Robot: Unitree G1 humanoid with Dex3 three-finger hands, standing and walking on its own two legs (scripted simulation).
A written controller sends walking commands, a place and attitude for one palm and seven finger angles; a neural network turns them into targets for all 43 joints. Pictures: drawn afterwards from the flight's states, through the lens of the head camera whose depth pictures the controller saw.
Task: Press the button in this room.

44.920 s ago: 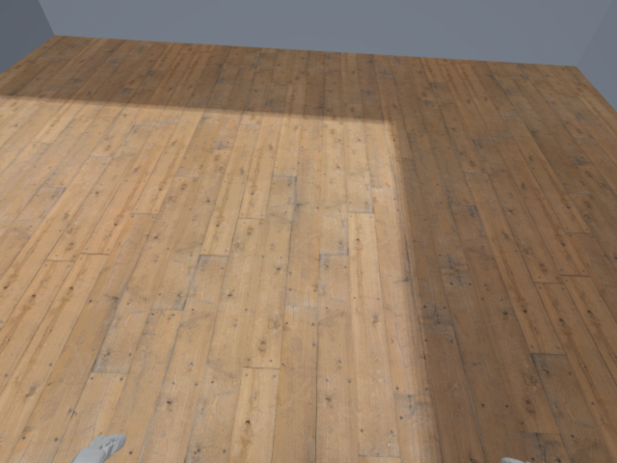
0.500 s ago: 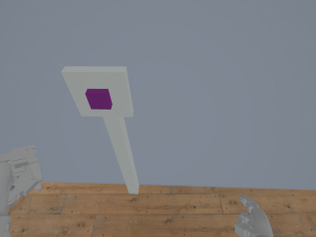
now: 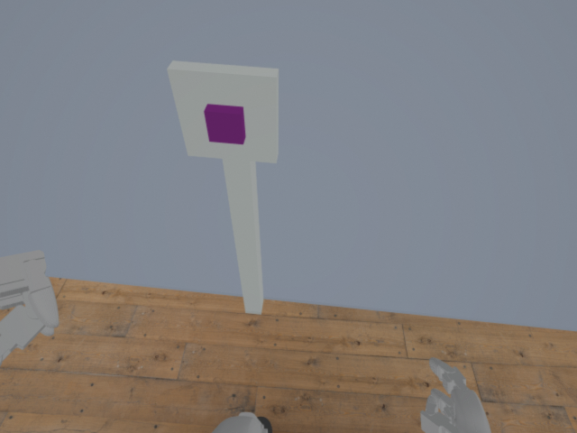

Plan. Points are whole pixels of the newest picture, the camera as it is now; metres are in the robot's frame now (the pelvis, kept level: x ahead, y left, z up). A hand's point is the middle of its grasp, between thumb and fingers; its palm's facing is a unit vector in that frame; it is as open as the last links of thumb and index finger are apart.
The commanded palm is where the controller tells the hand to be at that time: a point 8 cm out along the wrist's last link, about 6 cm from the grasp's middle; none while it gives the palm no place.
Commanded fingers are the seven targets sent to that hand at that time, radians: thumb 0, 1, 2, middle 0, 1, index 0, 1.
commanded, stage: step back with the hand held close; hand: left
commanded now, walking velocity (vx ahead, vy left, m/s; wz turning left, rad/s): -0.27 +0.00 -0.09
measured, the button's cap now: (226, 123) +0.59 +0.15 +0.10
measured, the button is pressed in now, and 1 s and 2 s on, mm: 0 0 0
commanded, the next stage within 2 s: stop stepping back and stand still in 0.20 s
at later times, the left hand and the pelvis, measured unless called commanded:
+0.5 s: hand out of the picture +0.09 +0.23 +0.19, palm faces +0.24 -0.85 -0.46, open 3.1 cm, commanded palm +0.03 +0.28 +0.19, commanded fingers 0.00 0.90 0.90 -1.30 -1.50 -1.30 -1.50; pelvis -0.12 +0.02 +0.01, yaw -6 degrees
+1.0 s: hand out of the picture +0.05 +0.24 +0.19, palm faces +0.28 -0.84 -0.46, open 3.1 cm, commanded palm +0.01 +0.29 +0.19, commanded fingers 0.00 0.90 0.90 -1.30 -1.50 -1.30 -1.50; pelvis -0.15 +0.02 +0.01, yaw -6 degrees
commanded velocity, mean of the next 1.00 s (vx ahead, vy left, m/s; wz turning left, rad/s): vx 0.01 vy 0.00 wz -0.03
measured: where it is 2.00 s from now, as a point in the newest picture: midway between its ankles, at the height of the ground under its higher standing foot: outside the picture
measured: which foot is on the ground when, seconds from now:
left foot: down 0.00-0.00, up 0.02-0.10, down 0.12-0.46, up 0.48-0.64, down 0.66-1.00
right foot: down 0.00-0.14, up 0.16-0.44, down 0.46-1.00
